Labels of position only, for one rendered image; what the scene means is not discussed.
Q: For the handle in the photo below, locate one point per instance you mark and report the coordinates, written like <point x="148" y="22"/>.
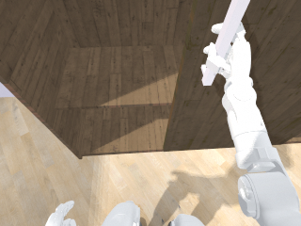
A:
<point x="232" y="20"/>

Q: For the robot right thigh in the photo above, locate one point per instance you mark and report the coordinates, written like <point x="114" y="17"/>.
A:
<point x="186" y="220"/>

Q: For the robot thigh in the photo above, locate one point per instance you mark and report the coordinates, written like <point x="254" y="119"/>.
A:
<point x="123" y="214"/>
<point x="186" y="220"/>

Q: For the robot left hand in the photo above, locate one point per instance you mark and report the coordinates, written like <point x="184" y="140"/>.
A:
<point x="57" y="218"/>

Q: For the right robot forearm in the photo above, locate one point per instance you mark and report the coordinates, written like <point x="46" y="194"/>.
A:
<point x="254" y="151"/>

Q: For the robot right upper arm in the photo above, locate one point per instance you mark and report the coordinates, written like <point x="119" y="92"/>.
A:
<point x="269" y="198"/>

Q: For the robot right hand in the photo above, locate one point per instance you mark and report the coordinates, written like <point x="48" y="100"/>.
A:
<point x="238" y="55"/>

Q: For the robot left thigh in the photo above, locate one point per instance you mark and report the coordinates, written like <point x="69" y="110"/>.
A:
<point x="123" y="214"/>

